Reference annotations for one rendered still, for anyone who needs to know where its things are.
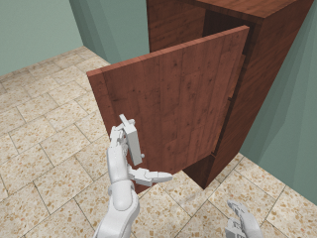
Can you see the left robot hand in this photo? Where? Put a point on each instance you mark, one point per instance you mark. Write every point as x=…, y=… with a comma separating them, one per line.
x=117, y=163

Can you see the cupboard door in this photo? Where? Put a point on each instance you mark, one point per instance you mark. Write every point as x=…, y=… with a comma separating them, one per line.
x=177, y=97

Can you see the right robot hand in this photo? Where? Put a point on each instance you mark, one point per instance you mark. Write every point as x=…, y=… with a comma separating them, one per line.
x=246, y=227

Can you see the robot left forearm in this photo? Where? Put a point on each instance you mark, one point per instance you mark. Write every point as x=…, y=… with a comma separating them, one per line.
x=123, y=209

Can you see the handle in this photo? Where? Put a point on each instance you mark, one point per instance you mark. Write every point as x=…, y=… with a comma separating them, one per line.
x=132, y=139

